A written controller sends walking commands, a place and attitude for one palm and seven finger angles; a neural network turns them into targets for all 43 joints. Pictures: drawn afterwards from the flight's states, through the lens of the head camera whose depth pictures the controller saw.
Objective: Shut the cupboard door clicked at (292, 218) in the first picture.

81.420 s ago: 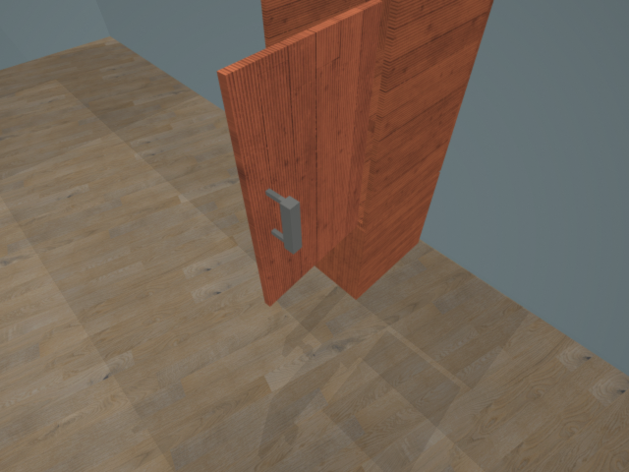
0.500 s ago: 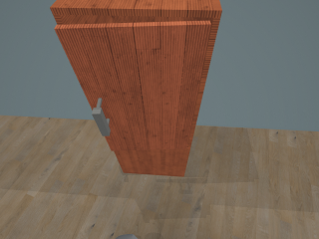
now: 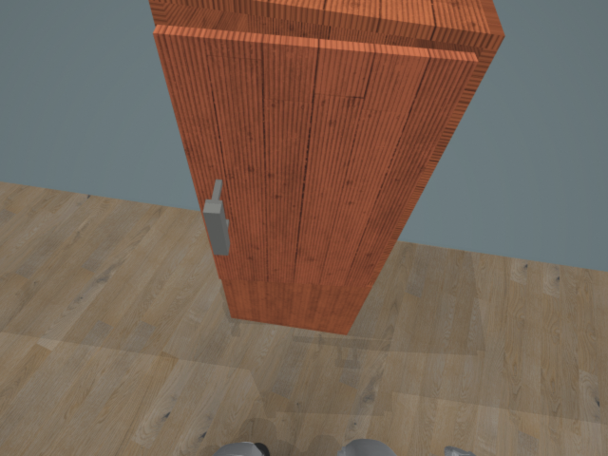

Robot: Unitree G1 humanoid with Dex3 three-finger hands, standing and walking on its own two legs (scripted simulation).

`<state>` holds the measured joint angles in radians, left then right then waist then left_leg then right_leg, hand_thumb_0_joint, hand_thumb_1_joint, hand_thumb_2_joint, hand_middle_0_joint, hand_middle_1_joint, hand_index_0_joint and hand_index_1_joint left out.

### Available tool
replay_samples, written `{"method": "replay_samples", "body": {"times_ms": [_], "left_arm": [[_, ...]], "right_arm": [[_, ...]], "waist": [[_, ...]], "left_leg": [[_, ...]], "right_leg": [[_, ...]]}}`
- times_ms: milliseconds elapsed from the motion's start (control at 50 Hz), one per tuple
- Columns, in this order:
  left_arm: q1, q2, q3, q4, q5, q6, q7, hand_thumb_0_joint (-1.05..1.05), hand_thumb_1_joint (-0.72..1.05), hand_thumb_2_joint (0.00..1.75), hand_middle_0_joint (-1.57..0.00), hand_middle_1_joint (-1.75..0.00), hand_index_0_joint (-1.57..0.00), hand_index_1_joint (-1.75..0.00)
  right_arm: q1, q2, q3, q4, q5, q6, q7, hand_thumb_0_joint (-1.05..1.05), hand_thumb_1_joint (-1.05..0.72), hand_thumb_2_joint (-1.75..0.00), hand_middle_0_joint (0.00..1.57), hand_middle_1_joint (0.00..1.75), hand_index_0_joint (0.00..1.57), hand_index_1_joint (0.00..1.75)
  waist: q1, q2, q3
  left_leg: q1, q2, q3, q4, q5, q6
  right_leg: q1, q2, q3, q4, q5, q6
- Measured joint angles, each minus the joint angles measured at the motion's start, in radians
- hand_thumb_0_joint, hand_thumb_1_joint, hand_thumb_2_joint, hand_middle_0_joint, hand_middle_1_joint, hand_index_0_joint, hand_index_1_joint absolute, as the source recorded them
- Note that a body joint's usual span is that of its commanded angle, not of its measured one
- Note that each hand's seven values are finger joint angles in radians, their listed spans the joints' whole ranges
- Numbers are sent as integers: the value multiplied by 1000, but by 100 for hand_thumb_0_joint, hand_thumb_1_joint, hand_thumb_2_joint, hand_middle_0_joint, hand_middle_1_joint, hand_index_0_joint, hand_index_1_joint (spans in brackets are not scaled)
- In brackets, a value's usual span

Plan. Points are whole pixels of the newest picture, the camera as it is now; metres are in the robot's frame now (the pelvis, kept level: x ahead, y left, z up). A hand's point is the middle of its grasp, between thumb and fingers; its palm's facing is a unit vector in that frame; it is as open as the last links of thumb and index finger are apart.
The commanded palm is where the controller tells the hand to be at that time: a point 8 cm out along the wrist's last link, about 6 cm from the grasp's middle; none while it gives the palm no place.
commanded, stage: come to a stop and stand still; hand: left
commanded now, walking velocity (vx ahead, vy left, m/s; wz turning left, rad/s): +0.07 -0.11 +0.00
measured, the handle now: (220, 218) +0.46 +0.18 -0.05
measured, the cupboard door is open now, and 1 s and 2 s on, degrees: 6 6 6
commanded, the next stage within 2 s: look again from close up in 0.88 s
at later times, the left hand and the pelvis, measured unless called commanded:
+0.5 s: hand out of the picture -0.03 +0.13 -0.17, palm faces +0.06 -0.98 -0.20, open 7.3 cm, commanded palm none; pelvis -0.03 -0.04 +0.00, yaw +1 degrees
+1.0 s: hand out of the picture -0.02 +0.16 -0.18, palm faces +0.03 -0.98 -0.19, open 7.4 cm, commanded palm none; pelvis -0.03 -0.02 +0.00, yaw +1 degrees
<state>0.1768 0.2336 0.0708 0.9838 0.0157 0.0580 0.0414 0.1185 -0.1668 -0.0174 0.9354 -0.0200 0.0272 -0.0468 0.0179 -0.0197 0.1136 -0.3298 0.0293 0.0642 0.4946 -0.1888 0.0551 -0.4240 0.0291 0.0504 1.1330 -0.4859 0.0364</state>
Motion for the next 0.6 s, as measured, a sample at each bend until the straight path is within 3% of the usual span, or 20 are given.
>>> {"method": "replay_samples", "body": {"times_ms": [100, 160, 200, 240, 320, 440, 500, 540, 560, 600], "left_arm": [[8, 15, 1, 7, 4, 12, -15, 0, 91, 90, -20, -30, -20, -30], [9, 6, -10, 20, 3, 11, -23, 0, 91, 90, -20, -30, -20, -30], [13, -5, -17, 28, 1, 0, -26, 0, 91, 90, -20, -30, -20, -30], [33, -8, -24, 29, 2, -20, -27, 0, 91, 90, -20, -30, -20, -30], [78, -71, -48, 63, 9, -26, -25, 0, 91, 89, -20, -30, -20, -30], [126, -103, -50, 86, 8, -54, -24, 1, 92, 89, -20, -30, -20, -30], [126, -104, -43, 86, 10, -63, -20, 1, 92, 89, -21, -30, -20, -30], [127, -99, -39, 90, 7, -65, -16, 1, 91, 89, -21, -30, -20, -30], [129, -97, -39, 93, 4, -64, -14, 0, 91, 89, -21, -30, -20, -30], [122, -83, -37, 108, -2, -55, -7, 0, 91, 89, -20, -30, -20, -30]], "right_arm": [[34, 5, -2, 19, -2, -3, 5, 1, -90, -90, 20, 30, 20, 30], [65, -2, -11, 42, -5, 0, 14, 1, -90, -90, 20, 30, 20, 30], [91, -8, -18, 64, -4, 5, 20, 1, -90, -90, 20, 30, 20, 30], [120, -6, -23, 86, 2, 13, 24, 1, -90, -90, 20, 30, 20, 30], [172, -38, -36, 125, 1, 40, 40, 1, -91, -90, 20, 30, 20, 30], [221, -53, -40, 141, 3, 14, 50, 1, -91, -90, 20, 30, 20, 30], [223, -51, -36, 145, 7, 10, 45, 1, -91, -90, 20, 30, 20, 30], [214, -47, -29, 147, 10, 2, 39, 1, -91, -90, 20, 30, 20, 30], [210, -48, -25, 145, 11, -7, 36, 1, -91, -90, 20, 30, 20, 30], [186, -32, -19, 155, 11, -22, 25, 1, -91, -90, 20, 30, 20, 30]], "waist": [[-18, 9, -18], [-36, 26, -35], [-43, 31, -51], [-41, 4, -77], [-39, 40, -115], [-33, 42, -114], [-19, 32, -93], [-10, 21, -80], [-7, 24, -76], [-2, -6, -64]], "left_leg": [[-8, 19, -2, -32, 38, -13], [-9, 28, -9, -43, 57, -26], [-11, 27, -13, -43, 66, -38], [-24, 3, 1, -23, 50, -53], [-41, -14, -25, 115, -147, -74], [-26, -16, -21, 239, -151, -83], [10, -15, -14, 178, -178, -87], [61, -17, -11, 53, -117, -85], [89, -13, -16, -12, -46, -78], [97, -30, -11, -8, -47, -51]], "right_leg": [[66, -32, -6, -151, 6, 8], [145, -45, -31, -341, -1, -5], [211, -46, -49, -493, 59, -18], [282, -62, -37, -667, 93, -41], [300, -59, -37, -701, 172, -37], [327, -66, -38, -771, 216, -24], [318, -74, -49, -751, 201, -18], [304, -81, -52, -713, 177, -8], [293, -77, -56, -684, 160, -2], [283, -94, -51, -635, 127, 7]]}}
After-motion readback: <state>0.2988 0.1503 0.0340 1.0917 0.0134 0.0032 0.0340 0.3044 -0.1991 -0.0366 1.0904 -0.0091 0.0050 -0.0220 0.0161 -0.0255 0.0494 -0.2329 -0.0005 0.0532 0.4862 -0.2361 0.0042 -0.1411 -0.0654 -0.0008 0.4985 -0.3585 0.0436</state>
